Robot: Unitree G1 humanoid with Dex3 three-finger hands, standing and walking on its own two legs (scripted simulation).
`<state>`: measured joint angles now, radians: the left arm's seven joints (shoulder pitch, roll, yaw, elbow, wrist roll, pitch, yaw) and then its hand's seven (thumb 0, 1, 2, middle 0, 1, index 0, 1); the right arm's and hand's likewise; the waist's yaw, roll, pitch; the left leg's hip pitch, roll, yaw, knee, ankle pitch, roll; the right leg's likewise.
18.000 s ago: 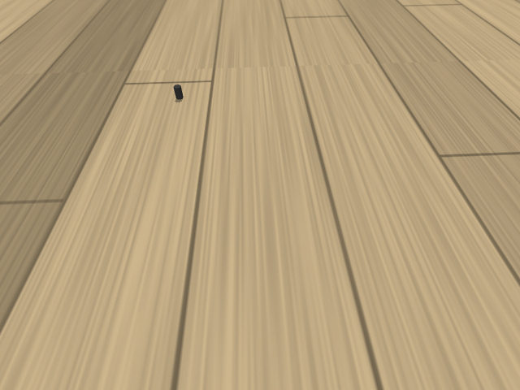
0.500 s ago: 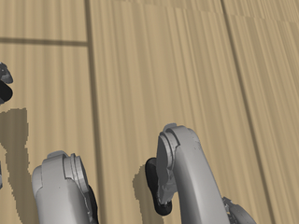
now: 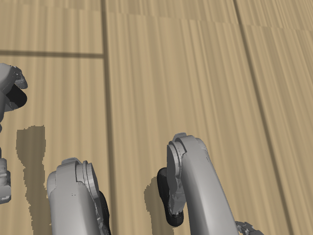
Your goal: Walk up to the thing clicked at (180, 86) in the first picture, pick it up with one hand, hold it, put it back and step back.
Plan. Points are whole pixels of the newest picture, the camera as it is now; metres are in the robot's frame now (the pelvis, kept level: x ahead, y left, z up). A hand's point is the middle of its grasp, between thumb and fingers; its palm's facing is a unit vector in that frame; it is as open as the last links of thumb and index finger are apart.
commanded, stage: lift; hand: left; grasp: from above
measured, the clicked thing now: (8, 93) +0.51 +0.31 -0.15
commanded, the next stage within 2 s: hold in 1.46 s
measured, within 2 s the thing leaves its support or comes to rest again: neither
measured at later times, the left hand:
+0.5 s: hand out of the picture +0.42 +0.30 +0.02, palm faces -0.43 -0.09 -0.90, open 7.5 cm
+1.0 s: hand out of the picture +0.37 +0.27 +0.21, palm faces -0.44 -0.11 -0.89, open 7.5 cm
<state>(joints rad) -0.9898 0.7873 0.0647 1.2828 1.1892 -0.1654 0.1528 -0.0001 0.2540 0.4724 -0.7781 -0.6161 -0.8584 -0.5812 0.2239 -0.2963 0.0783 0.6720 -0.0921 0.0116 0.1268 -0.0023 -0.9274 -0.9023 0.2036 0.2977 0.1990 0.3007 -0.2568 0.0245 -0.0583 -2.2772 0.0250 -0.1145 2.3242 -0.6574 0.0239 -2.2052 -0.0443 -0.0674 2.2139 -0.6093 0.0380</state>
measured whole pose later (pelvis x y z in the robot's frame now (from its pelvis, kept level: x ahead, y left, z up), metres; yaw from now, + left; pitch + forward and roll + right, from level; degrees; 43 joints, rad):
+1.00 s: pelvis +0.04 +0.00 +0.29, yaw +5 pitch +19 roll -3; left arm -0.39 0.47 -0.13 0.78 1.00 -0.01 0.09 0.00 0.26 0.47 -0.76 -0.63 -0.86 -0.58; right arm 0.22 -0.24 -0.02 0.71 0.05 -0.02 -0.06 0.00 -0.91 -0.90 0.20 0.30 0.20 0.30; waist -0.08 0.04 -0.15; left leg -1.15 0.05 -0.01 1.33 -0.53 0.00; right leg -1.13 -0.03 -0.03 1.27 -0.48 0.02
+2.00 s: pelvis +0.10 +0.00 +0.40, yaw +4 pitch +7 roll +0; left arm -0.29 0.40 -0.19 0.75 1.00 0.00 0.05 0.00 0.25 0.47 -0.78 -0.59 -0.88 -0.56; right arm 0.24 -0.26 -0.06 0.71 0.05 0.03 -0.05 0.00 -0.90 -0.89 0.20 0.30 0.20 0.30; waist -0.02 0.04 -0.07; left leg -0.45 0.04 0.05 0.68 -0.35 0.00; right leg -0.46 -0.03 0.00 0.65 -0.31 0.03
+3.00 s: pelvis +0.08 -0.01 +0.42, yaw +4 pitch +1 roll +1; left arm -0.22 0.41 -0.19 0.58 0.98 0.00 -0.07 0.00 0.26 0.47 -0.78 -0.59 -0.88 -0.56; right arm 0.19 -0.26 -0.03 0.67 0.07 0.07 -0.07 0.01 -0.92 -0.90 0.20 0.30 0.20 0.30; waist 0.01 0.05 -0.02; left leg -0.26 0.03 0.06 0.49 -0.25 -0.01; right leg -0.30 -0.03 0.01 0.51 -0.23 0.01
